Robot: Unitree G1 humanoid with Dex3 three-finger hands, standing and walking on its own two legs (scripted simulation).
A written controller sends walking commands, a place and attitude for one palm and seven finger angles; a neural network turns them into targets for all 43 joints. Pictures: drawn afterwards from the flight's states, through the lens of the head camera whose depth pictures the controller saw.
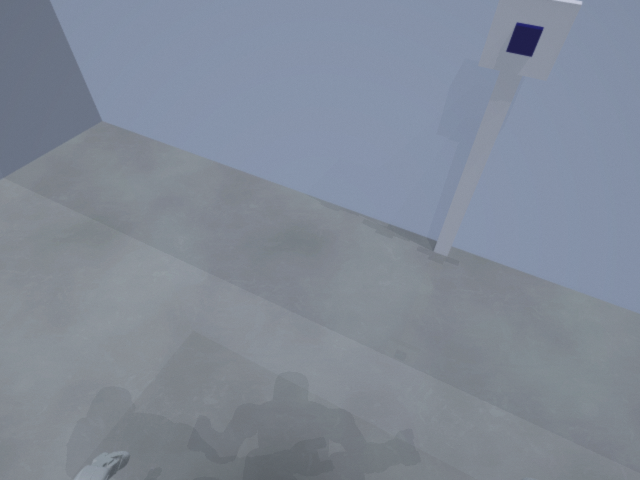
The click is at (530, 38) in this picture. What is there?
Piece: button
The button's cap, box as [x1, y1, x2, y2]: [506, 23, 543, 56]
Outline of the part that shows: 517,23 506,51 531,56 543,27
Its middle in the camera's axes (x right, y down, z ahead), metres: +0.51 -0.50 +0.98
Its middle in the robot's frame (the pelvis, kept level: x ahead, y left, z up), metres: +1.10 -0.46 +0.11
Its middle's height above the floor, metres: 0.88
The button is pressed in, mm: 0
